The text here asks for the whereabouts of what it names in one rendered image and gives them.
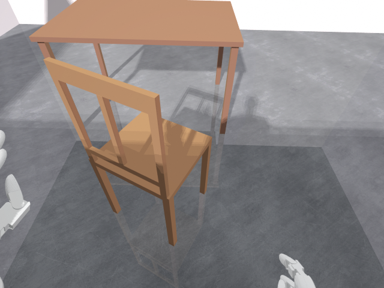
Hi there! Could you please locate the robot right hand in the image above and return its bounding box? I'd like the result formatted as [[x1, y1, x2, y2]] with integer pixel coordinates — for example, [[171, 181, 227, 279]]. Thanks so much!
[[278, 254, 316, 288]]

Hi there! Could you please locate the robot left hand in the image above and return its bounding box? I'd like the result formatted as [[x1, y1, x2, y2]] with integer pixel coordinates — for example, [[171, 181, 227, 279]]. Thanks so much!
[[0, 130, 30, 239]]

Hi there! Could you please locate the chair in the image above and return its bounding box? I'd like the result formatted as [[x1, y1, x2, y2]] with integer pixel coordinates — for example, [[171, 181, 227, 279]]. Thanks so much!
[[44, 57, 212, 246]]

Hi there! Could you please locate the table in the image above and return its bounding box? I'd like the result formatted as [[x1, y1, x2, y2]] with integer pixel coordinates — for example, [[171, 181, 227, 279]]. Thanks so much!
[[29, 0, 244, 134]]

